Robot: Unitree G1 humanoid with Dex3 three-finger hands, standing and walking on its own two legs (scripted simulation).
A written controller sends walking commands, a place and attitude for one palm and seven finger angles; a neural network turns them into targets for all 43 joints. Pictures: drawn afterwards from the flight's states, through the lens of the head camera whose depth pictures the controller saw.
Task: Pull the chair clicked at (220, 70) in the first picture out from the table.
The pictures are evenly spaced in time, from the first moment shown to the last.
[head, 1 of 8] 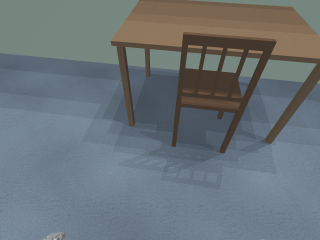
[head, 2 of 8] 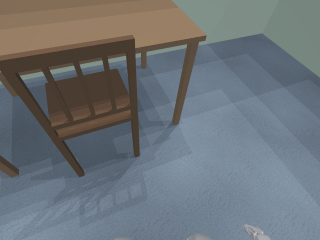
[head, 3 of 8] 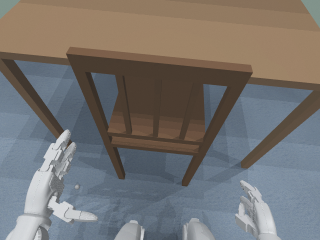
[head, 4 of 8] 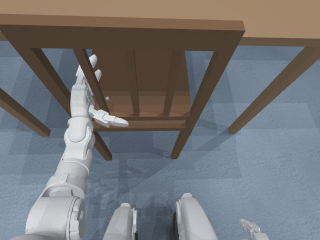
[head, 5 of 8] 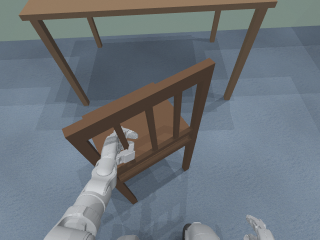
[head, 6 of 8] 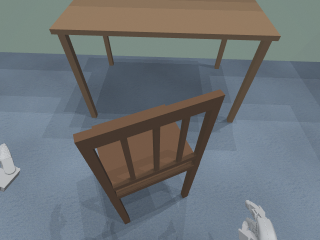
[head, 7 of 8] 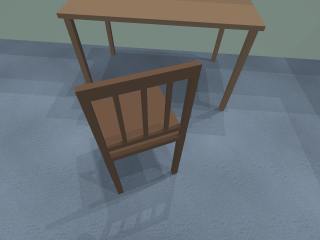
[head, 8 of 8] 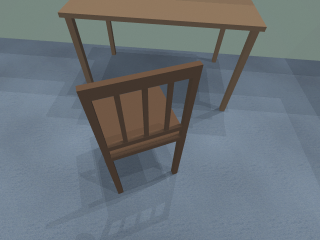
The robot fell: no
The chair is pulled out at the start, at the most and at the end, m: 0.00 0.57 0.56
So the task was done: yes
